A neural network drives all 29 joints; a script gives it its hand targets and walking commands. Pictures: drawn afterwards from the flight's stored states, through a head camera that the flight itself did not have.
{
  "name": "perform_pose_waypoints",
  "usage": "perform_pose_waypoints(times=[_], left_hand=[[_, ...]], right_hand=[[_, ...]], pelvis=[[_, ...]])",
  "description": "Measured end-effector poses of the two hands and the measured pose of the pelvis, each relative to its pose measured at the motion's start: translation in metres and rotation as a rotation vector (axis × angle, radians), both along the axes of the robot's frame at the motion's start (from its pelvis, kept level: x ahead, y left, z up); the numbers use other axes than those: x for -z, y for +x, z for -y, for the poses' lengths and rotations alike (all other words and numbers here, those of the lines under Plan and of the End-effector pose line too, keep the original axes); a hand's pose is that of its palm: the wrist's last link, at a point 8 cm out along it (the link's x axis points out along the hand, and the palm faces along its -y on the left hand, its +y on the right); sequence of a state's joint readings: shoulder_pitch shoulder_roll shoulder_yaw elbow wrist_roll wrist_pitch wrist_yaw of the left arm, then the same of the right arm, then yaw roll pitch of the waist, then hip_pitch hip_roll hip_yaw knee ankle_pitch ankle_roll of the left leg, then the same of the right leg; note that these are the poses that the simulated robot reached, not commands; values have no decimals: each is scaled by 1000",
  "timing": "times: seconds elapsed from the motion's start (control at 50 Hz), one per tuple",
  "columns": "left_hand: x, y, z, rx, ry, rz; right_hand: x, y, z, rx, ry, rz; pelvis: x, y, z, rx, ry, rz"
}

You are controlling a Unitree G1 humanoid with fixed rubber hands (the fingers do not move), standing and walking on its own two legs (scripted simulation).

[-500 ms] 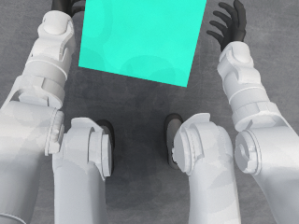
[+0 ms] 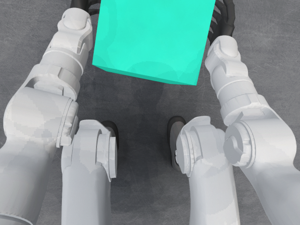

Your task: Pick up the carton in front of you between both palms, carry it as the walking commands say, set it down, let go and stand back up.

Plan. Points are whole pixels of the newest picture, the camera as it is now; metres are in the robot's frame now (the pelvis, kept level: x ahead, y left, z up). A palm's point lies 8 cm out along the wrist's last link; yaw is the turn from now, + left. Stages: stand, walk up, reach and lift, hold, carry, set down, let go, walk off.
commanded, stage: reach and lift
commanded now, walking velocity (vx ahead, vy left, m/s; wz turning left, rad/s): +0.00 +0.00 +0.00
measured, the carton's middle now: (148, 38) +0.50 +0.00 -0.25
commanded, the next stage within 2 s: none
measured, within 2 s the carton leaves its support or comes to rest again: leaves its support in 0.10 s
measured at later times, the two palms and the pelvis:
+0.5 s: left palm out of the picture +0.50 +0.16 -0.02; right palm (260, 32) +0.48 -0.14 -0.02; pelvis +0.00 -0.01 +0.06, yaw +3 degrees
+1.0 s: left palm out of the picture +0.46 +0.16 +0.13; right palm out of the picture +0.46 -0.14 +0.13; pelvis +0.04 -0.01 +0.18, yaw +4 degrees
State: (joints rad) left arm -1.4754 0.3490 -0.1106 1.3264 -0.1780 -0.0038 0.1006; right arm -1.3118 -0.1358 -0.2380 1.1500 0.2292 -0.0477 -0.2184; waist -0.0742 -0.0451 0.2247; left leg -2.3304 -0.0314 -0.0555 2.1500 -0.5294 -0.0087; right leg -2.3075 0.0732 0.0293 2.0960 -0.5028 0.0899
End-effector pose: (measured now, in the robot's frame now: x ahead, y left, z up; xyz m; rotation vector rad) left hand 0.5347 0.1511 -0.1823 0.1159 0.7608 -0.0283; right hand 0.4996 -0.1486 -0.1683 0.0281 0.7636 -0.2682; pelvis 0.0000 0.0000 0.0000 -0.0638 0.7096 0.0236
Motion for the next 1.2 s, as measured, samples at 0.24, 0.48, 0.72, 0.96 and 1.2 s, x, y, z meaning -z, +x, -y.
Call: perform_pose_waypoints(times=[0.24, 0.48, 0.72, 0.96, 1.2], left_hand=[[-32, -7, 4, -10, -30, 57], [-152, -34, -13, -103, -50, 81], [-227, -49, -10, -130, -49, 89], [-295, -70, -13, -177, -69, 90], [-378, -90, -14, -205, -64, 78]], right_hand=[[-32, -6, 3, 26, 24, 69], [-141, -23, -13, -9, 64, 102], [-217, -31, -9, -35, 49, 108], [-289, -40, -13, -61, 55, 110], [-371, -53, -13, -87, 51, 96]], pelvis=[[4, 4, 1, -10, 10, 40], [-53, 4, 6, -39, 18, 24], [-113, 12, 6, -40, 25, -13], [-173, 33, 6, -47, 34, 45], [-245, 59, 5, -50, 47, 160]])
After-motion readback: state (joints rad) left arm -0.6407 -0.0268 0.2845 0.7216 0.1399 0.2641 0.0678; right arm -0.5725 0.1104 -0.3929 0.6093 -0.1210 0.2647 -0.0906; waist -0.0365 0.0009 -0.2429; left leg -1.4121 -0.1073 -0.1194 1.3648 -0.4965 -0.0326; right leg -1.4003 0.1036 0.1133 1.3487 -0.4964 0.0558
